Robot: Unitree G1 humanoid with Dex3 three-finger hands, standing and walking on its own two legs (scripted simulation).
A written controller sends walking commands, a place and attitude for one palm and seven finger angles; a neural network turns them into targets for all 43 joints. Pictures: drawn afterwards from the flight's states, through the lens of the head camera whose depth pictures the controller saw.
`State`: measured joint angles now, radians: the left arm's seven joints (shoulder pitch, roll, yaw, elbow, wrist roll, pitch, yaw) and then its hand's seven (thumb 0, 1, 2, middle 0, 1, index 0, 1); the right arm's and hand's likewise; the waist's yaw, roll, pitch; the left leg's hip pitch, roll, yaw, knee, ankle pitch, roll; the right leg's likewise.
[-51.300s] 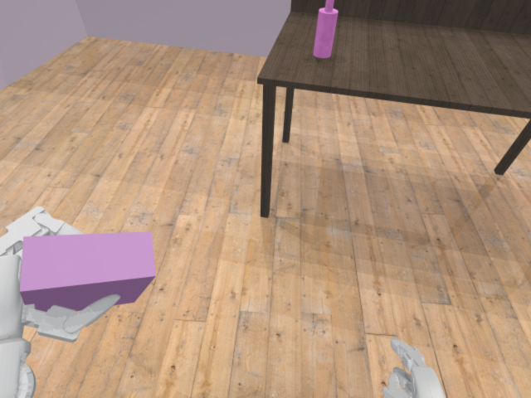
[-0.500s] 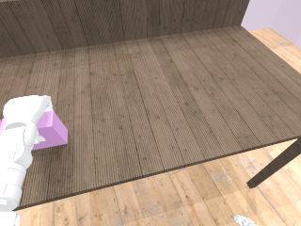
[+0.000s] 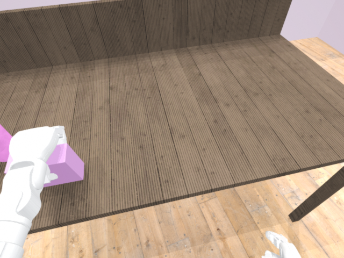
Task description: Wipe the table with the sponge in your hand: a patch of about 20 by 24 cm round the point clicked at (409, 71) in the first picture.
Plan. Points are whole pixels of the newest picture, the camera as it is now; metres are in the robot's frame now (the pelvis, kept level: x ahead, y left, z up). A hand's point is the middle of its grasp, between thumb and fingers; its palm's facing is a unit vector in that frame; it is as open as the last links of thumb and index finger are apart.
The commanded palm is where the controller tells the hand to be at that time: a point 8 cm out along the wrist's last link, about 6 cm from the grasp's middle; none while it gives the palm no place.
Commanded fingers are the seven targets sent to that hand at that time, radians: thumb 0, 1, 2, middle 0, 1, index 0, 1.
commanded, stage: lift the sponge slowly off the table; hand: left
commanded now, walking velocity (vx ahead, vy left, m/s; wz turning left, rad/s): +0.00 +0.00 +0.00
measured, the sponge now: (52, 170) +0.30 +0.35 +0.01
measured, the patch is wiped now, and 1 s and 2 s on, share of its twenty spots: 0.95 0.95 0.95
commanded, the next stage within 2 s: none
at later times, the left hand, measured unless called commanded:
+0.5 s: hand (47, 162) +0.29 +0.32 +0.07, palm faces -0.07 -0.03 -1.00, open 9.2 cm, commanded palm +0.27 +0.32 +0.14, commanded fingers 0.00 0.10 1.30 -1.20 -1.60 -1.20 -1.60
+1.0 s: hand (42, 154) +0.29 +0.32 +0.10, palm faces -0.08 -0.02 -1.00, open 9.2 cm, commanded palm +0.27 +0.33 +0.17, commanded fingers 0.00 0.10 1.30 -1.20 -1.60 -1.20 -1.60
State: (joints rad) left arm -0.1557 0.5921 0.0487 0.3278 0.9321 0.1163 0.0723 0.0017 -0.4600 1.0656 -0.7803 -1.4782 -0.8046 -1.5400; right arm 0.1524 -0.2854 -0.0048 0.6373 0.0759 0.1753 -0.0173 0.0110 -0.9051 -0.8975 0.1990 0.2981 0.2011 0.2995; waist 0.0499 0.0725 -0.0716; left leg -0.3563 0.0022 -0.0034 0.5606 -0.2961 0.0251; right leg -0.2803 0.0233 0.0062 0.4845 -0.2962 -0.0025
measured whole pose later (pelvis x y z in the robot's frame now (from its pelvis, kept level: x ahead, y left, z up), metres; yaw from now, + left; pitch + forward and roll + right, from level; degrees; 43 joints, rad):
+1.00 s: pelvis -0.01 -0.01 +0.01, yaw +1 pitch +1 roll -1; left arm -0.20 0.63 0.03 0.24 0.89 0.13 -0.08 0.00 -0.49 1.06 -0.83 -1.42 -0.85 -1.48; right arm 0.09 -0.28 0.02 0.66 0.06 0.15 -0.07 0.01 -0.90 -0.90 0.20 0.30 0.20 0.30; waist 0.07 0.08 0.00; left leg -0.25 0.00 -0.02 0.46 -0.24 0.02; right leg -0.17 0.02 -0.01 0.40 -0.25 -0.01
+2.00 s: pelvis -0.01 -0.01 +0.01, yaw +1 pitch +0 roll -1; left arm -0.27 0.71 0.05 0.10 0.84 0.16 -0.17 0.00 -0.49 1.06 -0.83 -1.42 -0.86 -1.48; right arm 0.07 -0.28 0.05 0.64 0.06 0.15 -0.06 0.01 -0.90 -0.90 0.20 0.30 0.20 0.30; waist 0.09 0.09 0.02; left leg -0.19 -0.01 -0.02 0.41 -0.21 0.01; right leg -0.12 0.02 -0.01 0.35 -0.22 -0.01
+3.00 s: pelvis -0.03 -0.01 +0.01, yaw +1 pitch -3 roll -1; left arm 0.06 0.65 0.07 -0.22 0.80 0.29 -0.13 0.00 -0.49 1.06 -0.83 -1.42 -0.85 -1.48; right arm 0.02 -0.27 0.06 0.61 0.05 0.15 -0.04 0.01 -0.90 -0.90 0.20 0.30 0.20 0.30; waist 0.14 0.10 0.02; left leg -0.18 0.00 -0.02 0.42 -0.20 0.01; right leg -0.11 0.03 -0.01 0.37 -0.22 -0.02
